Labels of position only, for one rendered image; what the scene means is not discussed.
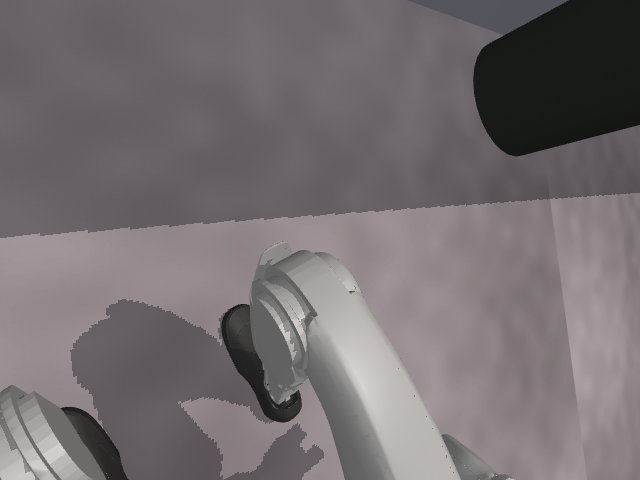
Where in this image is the right robot hand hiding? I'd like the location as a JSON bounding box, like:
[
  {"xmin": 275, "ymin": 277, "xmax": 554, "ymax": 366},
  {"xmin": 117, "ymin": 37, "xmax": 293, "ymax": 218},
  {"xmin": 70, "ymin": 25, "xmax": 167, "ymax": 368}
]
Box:
[{"xmin": 441, "ymin": 434, "xmax": 498, "ymax": 480}]

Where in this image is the right robot foot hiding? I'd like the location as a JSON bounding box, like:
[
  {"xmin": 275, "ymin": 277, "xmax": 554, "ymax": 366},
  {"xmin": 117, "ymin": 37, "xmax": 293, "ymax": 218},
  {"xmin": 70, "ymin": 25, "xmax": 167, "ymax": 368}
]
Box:
[{"xmin": 221, "ymin": 304, "xmax": 302, "ymax": 422}]

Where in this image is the left robot foot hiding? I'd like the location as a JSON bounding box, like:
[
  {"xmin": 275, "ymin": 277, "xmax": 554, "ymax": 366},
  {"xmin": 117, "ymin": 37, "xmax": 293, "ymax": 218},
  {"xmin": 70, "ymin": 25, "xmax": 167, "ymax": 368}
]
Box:
[{"xmin": 61, "ymin": 407, "xmax": 128, "ymax": 480}]

